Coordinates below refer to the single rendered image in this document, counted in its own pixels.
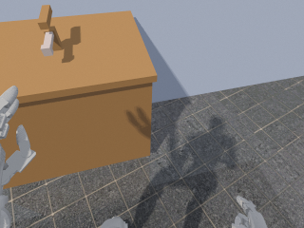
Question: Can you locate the robot right hand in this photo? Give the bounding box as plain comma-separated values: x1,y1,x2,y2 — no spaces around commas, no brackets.
232,196,268,228

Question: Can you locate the robot left thigh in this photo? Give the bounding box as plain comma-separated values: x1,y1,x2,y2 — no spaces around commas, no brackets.
100,218,128,228

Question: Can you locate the tap lever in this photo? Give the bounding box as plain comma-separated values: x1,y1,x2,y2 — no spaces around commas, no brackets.
40,31,54,57

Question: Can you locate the left robot forearm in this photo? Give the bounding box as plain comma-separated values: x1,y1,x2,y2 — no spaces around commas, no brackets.
0,195,11,228

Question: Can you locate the robot left hand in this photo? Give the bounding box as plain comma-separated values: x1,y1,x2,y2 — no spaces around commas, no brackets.
0,85,36,196

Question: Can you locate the counter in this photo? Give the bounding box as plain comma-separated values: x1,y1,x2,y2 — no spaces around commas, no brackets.
0,5,158,189

